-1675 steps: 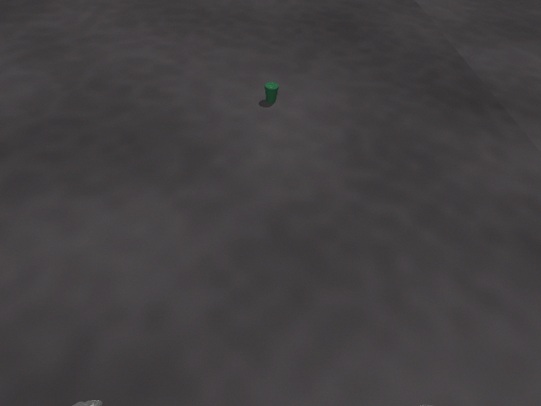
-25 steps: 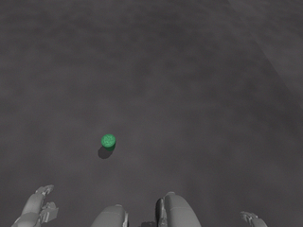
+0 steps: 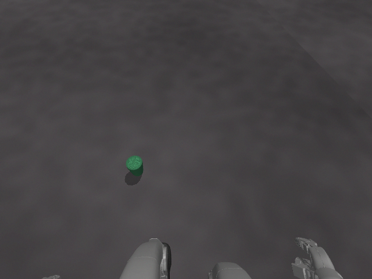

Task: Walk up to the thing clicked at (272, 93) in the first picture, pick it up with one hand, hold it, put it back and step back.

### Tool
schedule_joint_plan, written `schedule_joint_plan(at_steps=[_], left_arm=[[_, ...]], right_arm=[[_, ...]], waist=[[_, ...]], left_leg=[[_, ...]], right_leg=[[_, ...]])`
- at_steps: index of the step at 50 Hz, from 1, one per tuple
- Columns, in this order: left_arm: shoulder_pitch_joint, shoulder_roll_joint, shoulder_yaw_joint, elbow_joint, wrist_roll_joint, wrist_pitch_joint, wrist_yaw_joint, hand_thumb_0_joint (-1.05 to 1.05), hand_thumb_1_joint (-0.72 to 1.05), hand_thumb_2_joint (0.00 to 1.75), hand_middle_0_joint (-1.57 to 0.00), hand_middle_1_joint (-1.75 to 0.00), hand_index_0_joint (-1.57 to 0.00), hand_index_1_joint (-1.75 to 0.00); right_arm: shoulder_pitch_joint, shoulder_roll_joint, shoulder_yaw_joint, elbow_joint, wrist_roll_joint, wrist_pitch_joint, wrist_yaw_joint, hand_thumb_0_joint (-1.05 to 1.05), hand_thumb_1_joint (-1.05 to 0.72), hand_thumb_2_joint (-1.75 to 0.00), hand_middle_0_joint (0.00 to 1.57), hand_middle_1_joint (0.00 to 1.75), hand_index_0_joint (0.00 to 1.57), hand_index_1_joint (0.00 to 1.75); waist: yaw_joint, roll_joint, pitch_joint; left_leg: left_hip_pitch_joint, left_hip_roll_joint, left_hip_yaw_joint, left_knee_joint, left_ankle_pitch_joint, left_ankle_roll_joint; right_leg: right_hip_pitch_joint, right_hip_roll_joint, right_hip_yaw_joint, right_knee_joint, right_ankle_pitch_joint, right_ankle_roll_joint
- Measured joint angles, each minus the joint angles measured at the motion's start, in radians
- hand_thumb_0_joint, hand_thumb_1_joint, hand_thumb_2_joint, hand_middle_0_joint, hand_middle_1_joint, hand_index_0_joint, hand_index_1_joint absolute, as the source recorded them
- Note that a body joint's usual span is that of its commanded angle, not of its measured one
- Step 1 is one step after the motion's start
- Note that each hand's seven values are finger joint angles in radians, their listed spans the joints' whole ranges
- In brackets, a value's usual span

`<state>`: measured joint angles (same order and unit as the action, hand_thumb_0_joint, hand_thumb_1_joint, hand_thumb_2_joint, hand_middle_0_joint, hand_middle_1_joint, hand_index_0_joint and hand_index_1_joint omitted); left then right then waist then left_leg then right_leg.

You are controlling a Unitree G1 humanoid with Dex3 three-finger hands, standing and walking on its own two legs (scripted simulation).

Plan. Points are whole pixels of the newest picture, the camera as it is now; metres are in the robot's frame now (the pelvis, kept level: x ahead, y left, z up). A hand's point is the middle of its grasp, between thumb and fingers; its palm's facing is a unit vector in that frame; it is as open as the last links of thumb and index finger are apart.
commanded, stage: step back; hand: left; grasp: from above
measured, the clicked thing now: (136, 167) +0.68 +0.31 -0.69
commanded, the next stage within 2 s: none
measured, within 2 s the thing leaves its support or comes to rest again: neither
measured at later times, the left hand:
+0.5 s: hand out of the picture -0.03 +0.27 -0.14, palm faces +0.08 -0.94 -0.33, open 7.4 cm
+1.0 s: hand out of the picture -0.25 +0.26 -0.12, palm faces +0.06 -0.90 -0.44, open 7.4 cm
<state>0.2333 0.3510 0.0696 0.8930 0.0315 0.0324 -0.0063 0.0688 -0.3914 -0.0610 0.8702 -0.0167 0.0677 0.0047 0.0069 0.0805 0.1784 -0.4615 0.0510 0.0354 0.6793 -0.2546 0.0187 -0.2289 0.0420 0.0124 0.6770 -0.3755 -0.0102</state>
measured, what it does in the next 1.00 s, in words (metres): walks backwards: left foot, then right foot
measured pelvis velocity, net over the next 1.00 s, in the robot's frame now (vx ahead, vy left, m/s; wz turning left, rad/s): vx -0.32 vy -0.02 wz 0.07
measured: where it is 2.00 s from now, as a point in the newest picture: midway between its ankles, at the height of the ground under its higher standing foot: outside the picture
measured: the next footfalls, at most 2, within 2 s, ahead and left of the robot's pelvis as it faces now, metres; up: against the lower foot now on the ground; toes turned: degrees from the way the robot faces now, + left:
left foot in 0.34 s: -0.10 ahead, +0.11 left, +0.00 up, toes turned +3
right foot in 0.72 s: -0.22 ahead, -0.14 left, +0.00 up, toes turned +3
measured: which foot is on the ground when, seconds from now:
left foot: up 0.00-0.32, down 0.34-0.78, up 0.80-1.00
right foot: down 0.00-0.36, up 0.38-0.70, down 0.72-1.00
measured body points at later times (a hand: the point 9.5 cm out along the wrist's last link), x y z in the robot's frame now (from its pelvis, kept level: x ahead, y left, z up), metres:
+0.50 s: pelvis -0.15 +0.01 +0.01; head -0.10 +0.04 +0.46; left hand -0.04 +0.32 -0.11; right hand -0.07 -0.30 -0.09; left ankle -0.14 +0.11 -0.72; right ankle -0.14 -0.14 -0.63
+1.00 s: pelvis -0.32 -0.02 +0.01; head -0.28 -0.03 +0.46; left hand -0.25 +0.31 -0.09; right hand -0.21 -0.33 -0.12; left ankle -0.36 +0.12 -0.68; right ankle -0.26 -0.14 -0.72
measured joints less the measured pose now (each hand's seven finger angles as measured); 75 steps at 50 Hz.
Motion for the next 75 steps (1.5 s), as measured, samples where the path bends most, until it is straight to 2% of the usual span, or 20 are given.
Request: schedule_joint_plan(at_steps=[2,7,13,16,19,22,27,32,36,39,42,46,49,52,54,58,65,68,71,75], left_arm=[[0.019,-0.001,-0.002,-0.013,0.008,0.006,-0.005,0.01,0.91,0.9,-0.21,-0.3,-0.2,-0.3],[0.002,-0.01,0.008,-0.03,0.01,0.017,0.008,0.01,0.9,0.9,-0.21,-0.3,-0.21,-0.3],[-0.106,-0.002,0.014,-0.112,0.009,0.001,0.027,0.01,0.9,0.9,-0.21,-0.3,-0.2,-0.3],[-0.16,0.014,0.007,-0.141,0.0,0.003,0.029,0.01,0.9,0.9,-0.21,-0.3,-0.2,-0.3],[-0.185,0.042,0.007,-0.131,-0.012,0.023,0.026,0.0,0.9,0.9,-0.21,-0.3,-0.2,-0.3],[-0.167,0.026,0.003,-0.086,-0.015,0.048,0.026,0.01,0.91,0.9,-0.21,-0.3,-0.2,-0.3],[-0.123,0.033,0.006,-0.075,-0.027,0.041,0.022,0.01,0.91,0.9,-0.21,-0.3,-0.2,-0.3],[-0.089,0.051,0.009,-0.059,-0.019,0.025,0.028,0.01,0.91,0.9,-0.21,-0.3,-0.2,-0.3],[-0.067,0.052,0.001,-0.028,-0.014,0.011,0.022,0.01,0.91,0.9,-0.21,-0.3,-0.2,-0.3],[-0.067,0.009,-0.009,0.003,0.0,0.006,0.013,0.01,0.91,0.9,-0.2,-0.3,-0.2,-0.3],[-0.028,0.013,-0.013,-0.004,0.009,0.01,0.001,0.01,0.91,0.9,-0.21,-0.3,-0.2,-0.3],[-0.017,0.013,-0.005,-0.007,0.012,0.019,0.009,0.01,0.9,0.9,-0.21,-0.3,-0.2,-0.3],[-0.038,0.018,0.003,-0.028,0.023,0.013,0.011,0.01,0.9,0.9,-0.21,-0.3,-0.21,-0.3],[-0.072,0.029,0.009,-0.057,0.024,0.006,0.005,0.01,0.9,0.9,-0.21,-0.3,-0.2,-0.3],[-0.089,0.057,0.015,-0.061,0.015,0.009,0.003,0.01,0.9,0.9,-0.21,-0.3,-0.2,-0.3],[-0.048,0.052,0.004,-0.003,0.002,0.023,-0.008,0.01,0.91,0.9,-0.2,-0.3,-0.2,-0.3],[-0.005,0.054,0.005,0.058,-0.005,0.006,-0.036,0.01,0.91,0.9,-0.21,-0.3,-0.2,-0.3],[-0.011,0.026,0.004,0.085,0.003,-0.019,-0.027,0.01,0.91,0.9,-0.21,-0.3,-0.2,-0.3],[-0.003,0.008,-0.001,0.08,0.012,-0.048,-0.022,0.01,0.91,0.9,-0.21,-0.3,-0.2,-0.3],[0.003,-0.001,-0.007,0.076,0.008,-0.065,-0.014,0.01,0.9,0.9,-0.21,-0.3,-0.2,-0.3]], right_arm=[[0.03,0.01,-0.004,0.025,0.002,0.011,-0.004,0.01,-0.9,-0.9,0.2,0.3,0.21,0.3],[0.116,-0.013,-0.002,0.038,0.013,-0.004,-0.008,0.01,-0.9,-0.9,0.2,0.3,0.21,0.3],[0.182,-0.03,0.004,0.06,0.004,-0.007,-0.025,0.01,-0.9,-0.9,0.2,0.3,0.21,0.3],[0.185,-0.017,0.007,0.057,-0.003,-0.016,-0.022,0.01,-0.9,-0.9,0.2,0.3,0.21,0.3],[0.156,0.025,0.008,0.059,-0.015,-0.022,-0.014,0.01,-0.9,-0.9,0.2,0.3,0.21,0.3],[0.159,0.03,0.016,0.038,-0.029,-0.025,-0.001,0.01,-0.9,-0.9,0.2,0.3,0.21,0.3],[0.131,0.038,0.023,0.014,-0.029,-0.031,-0.012,0.01,-0.9,-0.9,0.21,0.3,0.21,0.3],[0.055,0.026,0.019,-0.037,-0.019,-0.036,-0.016,0.01,-0.9,-0.9,0.21,0.3,0.21,0.3],[0.001,0.007,0.017,-0.067,-0.016,-0.025,-0.008,0.01,-0.9,-0.9,0.2,0.3,0.21,0.3],[-0.019,-0.023,0.007,-0.049,-0.006,-0.007,-0.007,0.01,-0.9,-0.9,0.2,0.3,0.21,0.3],[0.013,0.0,0.005,-0.018,0.002,0.01,-0.015,0.01,-0.9,-0.9,0.2,0.3,0.21,0.3],[0.075,-0.002,0.013,0.0,0.009,0.001,-0.012,0.01,-0.9,-0.9,0.2,0.3,0.21,0.3],[0.123,-0.013,0.014,0.019,0.005,-0.015,-0.014,0.01,-0.9,-0.9,0.2,0.3,0.21,0.3],[0.168,-0.012,0.012,0.052,-0.007,-0.033,-0.014,0.01,-0.9,-0.9,0.2,0.3,0.21,0.3],[0.165,0.028,0.01,0.092,-0.02,-0.043,-0.016,0.01,-0.9,-0.9,0.2,0.3,0.21,0.3],[0.202,0.058,0.022,0.11,-0.036,-0.058,-0.003,0.01,-0.9,-0.9,0.2,0.3,0.21,0.3],[0.17,0.054,0.02,0.088,-0.04,-0.085,0.007,0.01,-0.9,-0.9,0.21,0.3,0.21,0.3],[0.145,0.025,0.01,0.079,-0.031,-0.072,0.007,0.01,-0.9,-0.9,0.21,0.3,0.21,0.3],[0.145,0.015,0.005,0.085,-0.023,-0.062,-0.002,0.01,-0.9,-0.9,0.2,0.3,0.21,0.3],[0.141,-0.002,0.0,0.093,-0.019,-0.07,0.003,0.01,-0.9,-0.9,0.2,0.3,0.21,0.3]], waist=[[0.027,-0.039,-0.03],[0.015,-0.055,-0.071],[-0.016,-0.046,-0.032],[-0.027,-0.069,-0.002],[-0.013,-0.161,0.035],[-0.045,-0.124,0.003],[-0.018,-0.114,-0.037],[0.012,-0.116,-0.006],[0.023,-0.098,0.01],[0.009,0.003,0.026],[0.045,-0.045,-0.018],[0.043,-0.074,-0.058],[0.029,-0.061,-0.074],[0.015,-0.058,-0.076],[0.03,-0.138,-0.047],[0.001,-0.14,-0.11],[0.0,-0.135,-0.134],[-0.003,-0.07,-0.113],[0.018,-0.055,-0.123],[0.037,-0.055,-0.115]], left_leg=[[-0.041,-0.082,-0.057,0.173,-0.152,-0.02],[-0.04,-0.184,-0.184,0.469,-0.14,-0.037],[0.117,-0.124,-0.145,0.269,-0.24,-0.055],[0.204,-0.085,-0.092,0.05,-0.197,-0.036],[0.236,-0.125,-0.037,-0.018,-0.123,0.005],[0.204,-0.085,-0.068,-0.012,-0.102,0.021],[0.166,-0.048,-0.063,-0.093,-0.013,0.015],[0.103,-0.032,-0.028,-0.079,0.033,0.014],[0.033,-0.015,0.002,-0.016,0.048,-0.002],[0.001,0.024,-0.056,0.023,0.049,-0.008],[-0.05,-0.08,-0.103,0.223,-0.193,-0.017],[-0.032,-0.156,-0.155,0.427,-0.207,-0.022],[0.063,-0.124,-0.144,0.317,-0.207,-0.033],[0.206,-0.076,-0.089,0.018,-0.194,-0.033],[0.264,-0.119,-0.048,-0.074,-0.108,-0.015],[0.268,-0.093,-0.061,-0.092,-0.095,0.01],[0.257,-0.051,-0.044,-0.115,-0.069,-0.025],[0.232,-0.004,-0.069,-0.048,-0.108,-0.025],[0.161,-0.038,-0.098,0.108,-0.229,-0.015],[0.11,-0.059,-0.085,0.157,-0.231,-0.011]], right_leg=[[-0.025,-0.032,0.03,0.002,0.016,-0.016],[-0.06,-0.064,0.029,-0.097,0.115,-0.003],[-0.136,-0.073,-0.043,-0.082,0.162,-0.003],[-0.186,-0.093,-0.072,-0.027,0.166,0.007],[-0.219,-0.126,-0.017,0.033,0.14,0.011],[-0.26,-0.019,0.047,0.271,-0.11,0.008],[-0.257,0.071,0.137,0.55,-0.114,0.004],[-0.136,0.021,0.118,0.345,-0.125,0.044],[-0.022,-0.028,0.051,0.031,-0.045,0.038],[0.0,0.023,0.0,-0.03,0.008,0.012],[-0.049,-0.024,0.035,-0.004,0.026,-0.002],[-0.083,-0.07,0.045,-0.05,0.087,0.001],[-0.119,-0.076,0.015,-0.051,0.11,0.007],[-0.153,-0.086,-0.031,-0.005,0.103,0.013],[-0.166,-0.127,0.009,0.056,0.077,0.008],[-0.186,-0.068,0.032,0.17,-0.076,0.002],[-0.08,-0.074,0.019,0.009,-0.039,-0.004],[-0.022,-0.031,-0.017,-0.1,0.098,0.003],[-0.024,-0.031,-0.027,-0.098,0.086,-0.007],[0.0,-0.055,-0.028,-0.122,0.085,-0.005]])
